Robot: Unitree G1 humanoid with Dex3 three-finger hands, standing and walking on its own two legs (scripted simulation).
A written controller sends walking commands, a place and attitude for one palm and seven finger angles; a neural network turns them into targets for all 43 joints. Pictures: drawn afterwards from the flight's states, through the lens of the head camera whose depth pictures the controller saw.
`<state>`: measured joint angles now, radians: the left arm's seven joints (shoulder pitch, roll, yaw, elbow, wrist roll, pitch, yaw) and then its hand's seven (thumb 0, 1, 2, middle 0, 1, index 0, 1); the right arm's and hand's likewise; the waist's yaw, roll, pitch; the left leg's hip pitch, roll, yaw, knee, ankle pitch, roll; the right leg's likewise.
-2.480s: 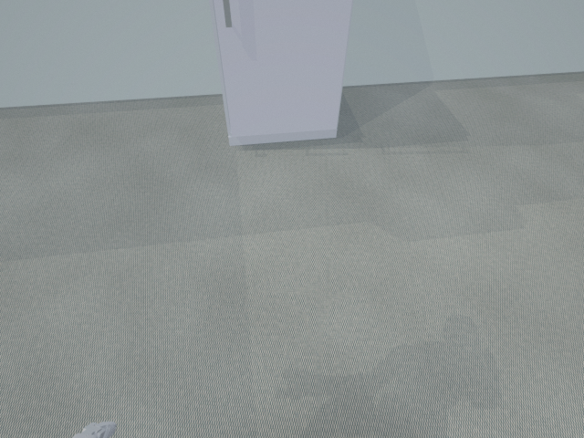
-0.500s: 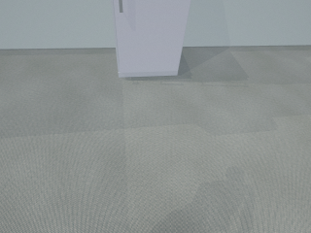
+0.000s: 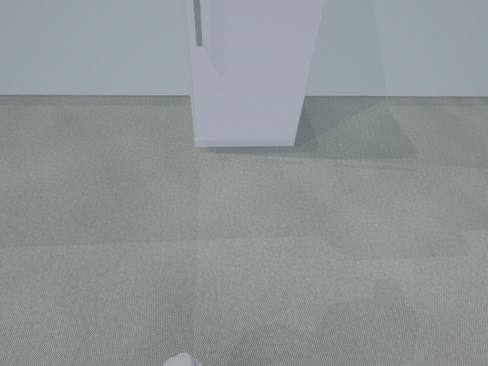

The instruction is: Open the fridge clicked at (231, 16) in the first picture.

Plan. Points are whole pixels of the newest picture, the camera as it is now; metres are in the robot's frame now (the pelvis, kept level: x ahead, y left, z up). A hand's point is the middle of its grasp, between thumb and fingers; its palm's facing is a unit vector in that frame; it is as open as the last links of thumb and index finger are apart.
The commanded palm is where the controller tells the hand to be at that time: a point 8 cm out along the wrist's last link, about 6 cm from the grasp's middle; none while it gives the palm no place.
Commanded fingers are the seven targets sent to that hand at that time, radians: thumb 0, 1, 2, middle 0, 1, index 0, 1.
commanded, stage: walk to a spot facing it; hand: left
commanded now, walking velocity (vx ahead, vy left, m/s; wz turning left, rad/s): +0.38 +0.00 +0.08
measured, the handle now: out of the picture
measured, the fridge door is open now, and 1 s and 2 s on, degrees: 0 0 0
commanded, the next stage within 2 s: take the last steps up to it in 1.12 s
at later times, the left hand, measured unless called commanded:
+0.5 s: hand (146, 301) +0.28 +0.21 -0.17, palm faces +0.01 -0.99 -0.16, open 7.3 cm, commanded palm none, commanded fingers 0.00 0.90 0.90 -0.20 -0.30 -0.20 -0.30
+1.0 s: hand (175, 241) +0.43 +0.18 -0.18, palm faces +0.13 -0.97 -0.18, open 7.3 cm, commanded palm none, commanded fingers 0.00 0.90 0.90 -0.20 -0.30 -0.20 -0.30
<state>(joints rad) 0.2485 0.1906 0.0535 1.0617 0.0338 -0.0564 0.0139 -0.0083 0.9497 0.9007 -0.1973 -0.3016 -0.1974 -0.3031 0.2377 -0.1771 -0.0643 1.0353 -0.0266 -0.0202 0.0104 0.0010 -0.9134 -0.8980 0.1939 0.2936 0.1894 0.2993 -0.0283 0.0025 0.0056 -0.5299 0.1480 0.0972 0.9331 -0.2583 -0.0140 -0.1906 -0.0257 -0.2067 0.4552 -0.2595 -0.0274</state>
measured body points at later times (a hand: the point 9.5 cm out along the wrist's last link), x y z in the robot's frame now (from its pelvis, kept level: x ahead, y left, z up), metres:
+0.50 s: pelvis +0.23 +0.03 +0.01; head +0.25 +0.05 +0.46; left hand +0.28 +0.27 -0.15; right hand +0.16 -0.19 -0.14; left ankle +0.15 +0.12 -0.74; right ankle +0.33 -0.12 -0.68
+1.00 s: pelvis +0.46 +0.00 +0.00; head +0.46 +0.02 +0.45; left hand +0.42 +0.23 -0.16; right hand +0.55 -0.24 -0.14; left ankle +0.56 +0.14 -0.71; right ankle +0.41 -0.12 -0.74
